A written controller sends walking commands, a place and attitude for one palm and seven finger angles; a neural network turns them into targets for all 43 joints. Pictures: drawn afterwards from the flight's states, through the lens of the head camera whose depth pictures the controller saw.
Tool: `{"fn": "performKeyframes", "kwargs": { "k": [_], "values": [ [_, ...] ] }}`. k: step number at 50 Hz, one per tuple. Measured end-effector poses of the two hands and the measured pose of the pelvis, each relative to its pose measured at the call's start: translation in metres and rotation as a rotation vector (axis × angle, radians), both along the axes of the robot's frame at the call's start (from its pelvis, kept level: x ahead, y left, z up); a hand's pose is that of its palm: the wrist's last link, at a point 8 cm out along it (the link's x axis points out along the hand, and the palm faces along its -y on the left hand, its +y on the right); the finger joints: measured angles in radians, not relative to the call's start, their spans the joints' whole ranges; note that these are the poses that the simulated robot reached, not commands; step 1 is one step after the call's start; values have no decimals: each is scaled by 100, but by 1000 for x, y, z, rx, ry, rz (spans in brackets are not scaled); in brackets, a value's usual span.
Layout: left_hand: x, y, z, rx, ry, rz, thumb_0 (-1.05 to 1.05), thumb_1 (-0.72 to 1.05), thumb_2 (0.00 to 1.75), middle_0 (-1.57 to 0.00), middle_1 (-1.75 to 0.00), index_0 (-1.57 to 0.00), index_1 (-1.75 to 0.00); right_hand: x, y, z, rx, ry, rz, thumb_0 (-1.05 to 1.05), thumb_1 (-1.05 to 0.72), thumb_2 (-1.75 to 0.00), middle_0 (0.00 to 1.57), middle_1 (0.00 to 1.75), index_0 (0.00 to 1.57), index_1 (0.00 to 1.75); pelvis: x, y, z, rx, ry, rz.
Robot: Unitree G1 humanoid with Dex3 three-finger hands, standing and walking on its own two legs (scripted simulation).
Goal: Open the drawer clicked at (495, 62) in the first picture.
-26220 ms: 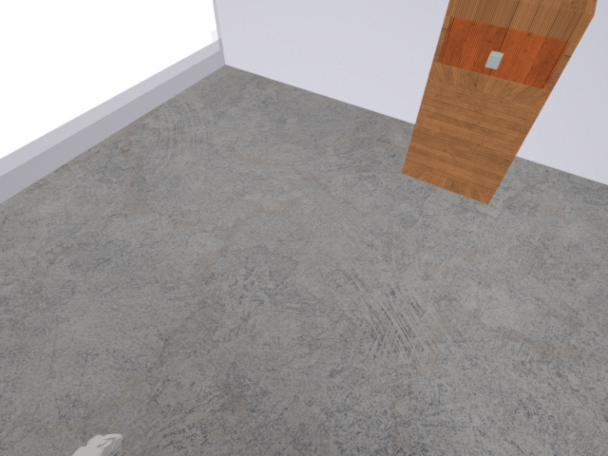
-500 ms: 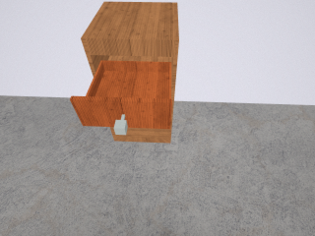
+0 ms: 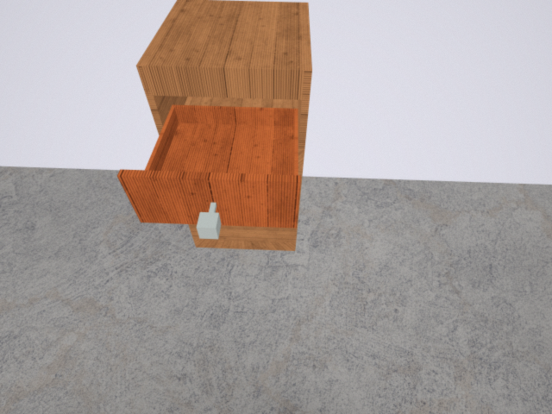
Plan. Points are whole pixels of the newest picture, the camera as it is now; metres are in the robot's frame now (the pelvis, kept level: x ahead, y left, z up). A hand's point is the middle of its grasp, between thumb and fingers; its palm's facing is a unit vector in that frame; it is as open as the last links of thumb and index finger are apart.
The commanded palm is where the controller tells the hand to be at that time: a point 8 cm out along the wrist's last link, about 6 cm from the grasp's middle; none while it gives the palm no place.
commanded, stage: look to check the result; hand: left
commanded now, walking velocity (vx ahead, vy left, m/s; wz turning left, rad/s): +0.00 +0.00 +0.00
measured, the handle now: (210, 218) +0.51 +0.18 -0.11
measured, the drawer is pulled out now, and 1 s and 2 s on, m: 0.30 0.30 0.30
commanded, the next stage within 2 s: stand and wait in 0.40 s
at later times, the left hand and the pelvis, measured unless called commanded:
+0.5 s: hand out of the picture +0.01 +0.17 -0.18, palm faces +0.04 -0.98 -0.19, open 7.3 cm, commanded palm none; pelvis +0.01 +0.00 +0.00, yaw +0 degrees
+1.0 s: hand out of the picture +0.02 +0.17 -0.18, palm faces +0.04 -0.98 -0.19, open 7.3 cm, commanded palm none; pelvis +0.02 +0.00 +0.00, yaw +0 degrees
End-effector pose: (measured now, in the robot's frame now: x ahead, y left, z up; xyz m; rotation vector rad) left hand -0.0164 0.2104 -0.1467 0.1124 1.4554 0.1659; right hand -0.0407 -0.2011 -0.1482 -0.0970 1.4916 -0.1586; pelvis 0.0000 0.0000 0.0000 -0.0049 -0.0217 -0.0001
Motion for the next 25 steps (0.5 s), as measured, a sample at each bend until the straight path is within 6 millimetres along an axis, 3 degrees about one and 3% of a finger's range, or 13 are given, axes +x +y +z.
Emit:
{"fn": "performKeyframes", "kwargs": {
  "k": [25],
  "values": [
    [17,5,1,14,-12,-8,0,91,90,-19,-30,-20,-30,25,3,-1,8,-32,4,1,-90,-90,19,30,20,30,11,1,1,-1,3,-2]
  ]
}}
